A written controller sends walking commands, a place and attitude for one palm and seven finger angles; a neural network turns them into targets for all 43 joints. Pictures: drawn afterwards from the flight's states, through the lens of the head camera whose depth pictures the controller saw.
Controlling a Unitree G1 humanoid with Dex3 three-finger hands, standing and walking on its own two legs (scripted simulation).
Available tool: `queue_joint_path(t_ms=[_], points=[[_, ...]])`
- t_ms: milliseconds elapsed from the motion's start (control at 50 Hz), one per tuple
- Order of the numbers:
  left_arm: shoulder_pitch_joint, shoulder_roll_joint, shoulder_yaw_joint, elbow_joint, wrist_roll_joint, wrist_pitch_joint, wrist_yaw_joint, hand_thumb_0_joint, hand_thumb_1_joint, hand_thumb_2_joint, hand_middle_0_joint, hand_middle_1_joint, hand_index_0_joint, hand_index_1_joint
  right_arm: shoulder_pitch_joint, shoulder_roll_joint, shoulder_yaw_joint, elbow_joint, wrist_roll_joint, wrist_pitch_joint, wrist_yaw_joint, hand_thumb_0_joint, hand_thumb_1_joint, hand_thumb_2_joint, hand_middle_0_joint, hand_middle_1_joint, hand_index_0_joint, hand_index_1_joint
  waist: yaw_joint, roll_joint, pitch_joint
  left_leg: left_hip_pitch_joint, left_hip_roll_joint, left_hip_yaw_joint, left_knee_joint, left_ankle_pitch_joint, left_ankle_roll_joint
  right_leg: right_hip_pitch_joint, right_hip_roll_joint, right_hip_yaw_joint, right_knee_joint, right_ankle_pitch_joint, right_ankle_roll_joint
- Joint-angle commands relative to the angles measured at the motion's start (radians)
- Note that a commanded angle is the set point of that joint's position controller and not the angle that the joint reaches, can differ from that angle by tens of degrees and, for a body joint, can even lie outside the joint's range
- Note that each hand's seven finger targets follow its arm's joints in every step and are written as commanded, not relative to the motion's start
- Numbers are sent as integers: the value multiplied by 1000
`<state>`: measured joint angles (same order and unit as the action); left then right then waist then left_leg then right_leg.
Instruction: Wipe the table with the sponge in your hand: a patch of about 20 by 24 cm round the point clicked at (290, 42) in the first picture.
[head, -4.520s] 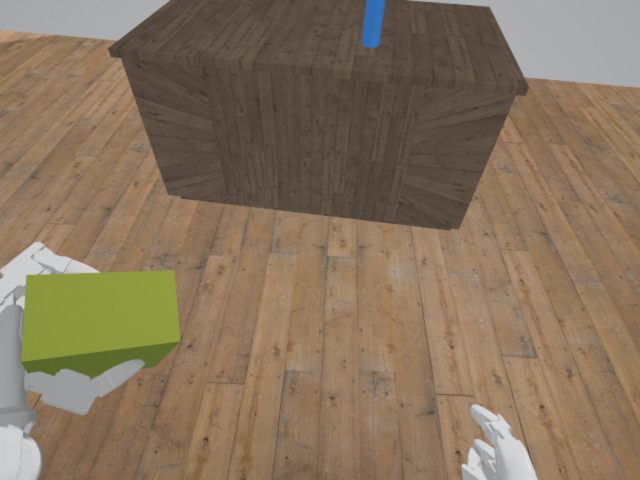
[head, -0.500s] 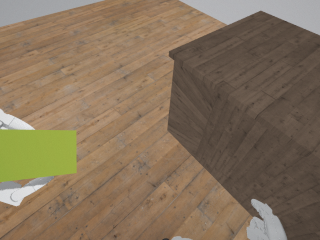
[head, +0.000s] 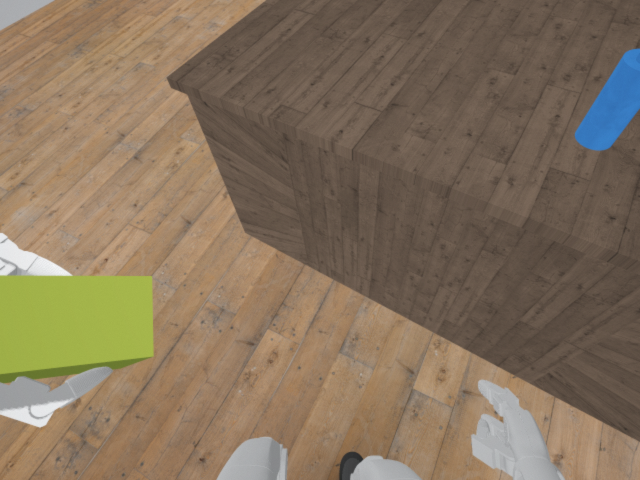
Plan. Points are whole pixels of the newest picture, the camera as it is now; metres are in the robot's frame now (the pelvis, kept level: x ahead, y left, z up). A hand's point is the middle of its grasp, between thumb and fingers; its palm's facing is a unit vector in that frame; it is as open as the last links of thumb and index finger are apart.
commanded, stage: turn to face it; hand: left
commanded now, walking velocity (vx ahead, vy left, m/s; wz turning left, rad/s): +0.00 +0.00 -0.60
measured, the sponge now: (88, 330) +0.23 +0.20 +0.15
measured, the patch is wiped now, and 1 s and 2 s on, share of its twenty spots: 0.00 0.00 0.00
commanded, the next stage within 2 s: take the last steps up to it in 1.44 s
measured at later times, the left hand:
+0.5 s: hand (170, 370) +0.19 +0.11 +0.18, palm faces +0.14 -0.85 -0.51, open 10.4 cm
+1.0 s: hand (393, 407) +0.17 -0.05 +0.19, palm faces -0.14 -0.84 -0.52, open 10.4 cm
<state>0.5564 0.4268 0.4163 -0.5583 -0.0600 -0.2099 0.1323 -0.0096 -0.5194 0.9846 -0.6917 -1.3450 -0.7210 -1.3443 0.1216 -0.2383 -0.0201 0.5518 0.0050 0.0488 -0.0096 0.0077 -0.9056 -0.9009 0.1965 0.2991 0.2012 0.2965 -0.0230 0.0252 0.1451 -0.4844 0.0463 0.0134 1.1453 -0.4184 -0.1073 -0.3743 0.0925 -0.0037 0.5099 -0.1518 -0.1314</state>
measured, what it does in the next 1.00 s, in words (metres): walks backwards, turning right: left foot, then right foot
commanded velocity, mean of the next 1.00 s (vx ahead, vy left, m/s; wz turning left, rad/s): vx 0.00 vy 0.00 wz -0.60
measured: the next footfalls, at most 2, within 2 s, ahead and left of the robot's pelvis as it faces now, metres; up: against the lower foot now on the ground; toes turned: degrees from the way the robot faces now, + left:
left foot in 0.36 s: -0.03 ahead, +0.10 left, +0.00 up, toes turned -8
right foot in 0.60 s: -0.05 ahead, -0.25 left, +0.00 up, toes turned -23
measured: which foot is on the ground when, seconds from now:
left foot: up 0.00-0.34, down 0.36-0.60, up 0.62-0.90, down 0.92-1.00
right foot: down 0.00-0.36, up 0.38-0.58, down 0.60-0.94, up 0.96-1.00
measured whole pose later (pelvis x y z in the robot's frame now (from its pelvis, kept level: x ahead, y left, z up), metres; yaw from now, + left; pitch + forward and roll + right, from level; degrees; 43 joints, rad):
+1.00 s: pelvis -0.14 -0.13 -0.01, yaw -34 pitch +1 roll +1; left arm 0.53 0.48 0.47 -0.64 -0.05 -0.26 0.12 -0.01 -0.52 0.99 -0.68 -1.35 -0.72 -1.35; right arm 0.16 -0.26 -0.04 0.52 0.01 0.03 -0.02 0.01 -0.91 -0.90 0.19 0.30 0.20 0.30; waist 0.01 -0.06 0.09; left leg -0.28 0.02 0.10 0.58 -0.30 0.00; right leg -0.51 0.13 0.08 0.76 -0.32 -0.02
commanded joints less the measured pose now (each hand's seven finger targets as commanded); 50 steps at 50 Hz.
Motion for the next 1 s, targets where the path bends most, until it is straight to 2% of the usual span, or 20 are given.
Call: queue_joint_path(t_ms=[0, 200, 280, 300, 320, 340, 360, 400, 460, 540, 560, 600, 640, 680, 720, 820, 880, 900, 940, 980], points=[[17, 153, 154, -167, -21, -56, 44, 0, 100, 1300, -1200, -1600, -1200, -1600, -52, -73, -36, -142, 4, -32, -9, 0, -900, -900, 200, 300, 200, 300, 51, -91, -355, -67, 5, -48, -77, 0, 15, 353, -282, 377, -176, 285, 55], [-149, 123, 46, -122, -2, -37, 46, 0, 100, 1300, -1200, -1600, -1200, -1600, -29, -105, -46, -161, 8, 12, -13, 0, -900, -900, 200, 300, 200, 300, 55, -118, -279, 157, -74, 10, -390, -47, 58, 121, -203, 447, -414, -338, 156], [-225, 139, 35, -146, 9, -41, 26, 0, 100, 1300, -1200, -1600, -1200, -1600, 12, -99, -50, -151, 8, 10, -5, 0, -900, -900, 200, 300, 200, 300, 28, -121, -264, 431, -88, 89, -718, -81, 110, -19, -111, 369, -404, -279, 241], [-244, 145, 32, -145, 9, -49, 15, 0, 100, 1300, -1200, -1600, -1200, -1600, 36, -107, -51, -146, 2, 7, -7, 0, -900, -900, 200, 300, 200, 300, 2, -40, -264, 536, -22, 52, -844, -53, 153, -96, -55, 319, -256, -251, 270], [-251, 138, 30, -151, 6, -54, 1, 0, 100, 1300, -1200, -1600, -1200, -1600, -13, -126, -47, -174, -14, 2, -11, 0, -900, -900, 200, 300, 200, 300, 15, 205, -231, 486, 202, -144, -965, -35, 239, -157, 37, 204, 145, -228, 264], [-258, 158, 68, -176, 26, -55, 4, 0, 100, 1300, -1200, -1600, -1200, -1600, -59, -86, -38, -208, -27, -25, -11, 0, -900, -900, 200, 300, 200, 300, 56, 284, -218, 310, 449, -324, -950, 10, 330, -191, -3, 134, 602, -279, 224], [-279, 188, 96, -212, 34, -62, 1, 0, 100, 1300, -1200, -1600, -1200, -1600, -53, -67, -34, -225, -17, -47, -10, 0, -900, -900, 200, 300, 200, 300, 59, 189, -199, 254, 491, -319, -959, 154, 337, -209, -47, 165, 785, -304, 187], [-139, 170, 127, -132, 18, -55, -15, 0, 100, 1300, -1200, -1600, -1200, -1600, -48, -78, -54, -200, -1, -51, 2, 0, -900, -900, 200, 300, 200, 300, 70, 177, -186, 182, 399, -61, -882, 179, 294, -221, -89, 143, 883, -287, 173], [-138, 117, 84, -183, 6, -46, 1, 0, 100, 1300, -1200, -1600, -1200, -1600, -16, -76, -42, -180, 26, -70, 6, 0, -900, -900, 200, 300, 200, 300, 66, 180, -111, 231, 324, 93, -792, 280, 208, -173, -140, 26, 467, -284, 177], [-235, 104, 49, -172, 22, -48, 17, 0, 100, 1300, -1200, -1600, -1200, -1600, 69, -111, -49, -155, 28, -137, -1, 0, -900, -900, 200, 300, 200, 300, 37, 86, -199, 277, 241, 157, -507, 392, 108, 158, -41, -139, 23, -72, 199], [-263, 120, 40, -147, 38, -36, 19, 0, 100, 1300, -1200, -1600, -1200, -1600, 70, -103, -46, -135, 25, -143, -1, 0, -900, -900, 200, 300, 200, 300, 29, -10, -205, 226, 192, 170, -344, 324, 81, 222, -93, -52, -64, 39, 167], [-284, 239, 158, -128, 35, -49, 46, 0, 100, 1300, -1200, -1600, -1200, -1600, -16, -74, -30, -152, 9, -154, -13, 0, -900, -900, 200, 300, 200, 300, 55, -392, -262, -76, 25, 55, 63, -259, 29, 297, -435, 489, -122, 618, -19], [-232, 210, 141, -144, 18, -47, 41, 0, 100, 1300, -1200, -1600, -1200, -1600, -20, -77, -42, -142, 11, -129, -14, 0, -900, -900, 200, 300, 200, 300, 56, -304, -291, -11, 51, -68, 139, -136, 33, 214, -393, 494, -155, 248, -10], [-93, 205, 178, -215, 2, -70, 41, 0, 100, 1300, -1200, -1600, -1200, -1600, -45, -45, -14, -134, 3, -88, -1, 0, -900, -900, 200, 300, 200, 300, 53, -107, -332, -22, 49, -58, 68, -55, 30, 262, -339, 381, -98, 205, -42], [-36, 197, 197, -284, -8, -89, 41, 0, 100, 1300, -1200, -1600, -1200, -1600, -51, -52, -11, -147, 3, -70, 10, 0, -900, -900, 200, 300, 200, 300, 47, -90, -372, 21, 30, -19, -116, -50, 29, 290, -312, 324, -102, 219, -37], [50, 199, 225, -295, -11, -89, 35, 0, 100, 1300, -1200, -1600, -1200, -1600, -32, -74, -28, -162, 8, -61, 20, 0, -900, -900, 200, 300, 200, 300, 52, -134, -346, 124, -6, 5, -410, -62, 43, 196, -301, 424, -156, 57, -45], [44, 168, 190, -240, -10, -75, 28, 0, 100, 1300, -1200, -1600, -1200, -1600, 3, -80, -27, -156, 16, -52, 18, 0, -900, -900, 200, 300, 200, 300, 25, -70, -319, 314, 12, 0, -648, 51, 66, 45, -248, 405, -133, -79, 14], [16, 161, 176, -226, -11, -74, 22, 0, 100, 1300, -1200, -1600, -1200, -1600, 6, -95, -30, -160, 14, -52, 8, 0, -900, -900, 200, 300, 200, 300, 20, -13, -284, 361, 72, -58, -752, 27, 101, -47, -179, 359, -54, -149, 53], [-49, 163, 171, -226, 7, -80, 15, 0, 100, 1300, -1200, -1600, -1200, -1600, -26, -115, -36, -183, 13, -64, -11, 0, -900, -900, 200, 300, 200, 300, 39, 281, -212, 298, 387, -307, -894, 136, 250, -188, -9, 99, 446, -366, 146], [-82, 158, 152, -143, 28, -79, 19, 0, 100, 1300, -1200, -1600, -1200, -1600, -32, -76, -29, -161, 2, -90, -18, 0, -900, -900, 200, 300, 200, 300, 35, 196, -152, 120, 411, -227, -903, 121, 263, -171, -65, 84, 749, -313, 168]])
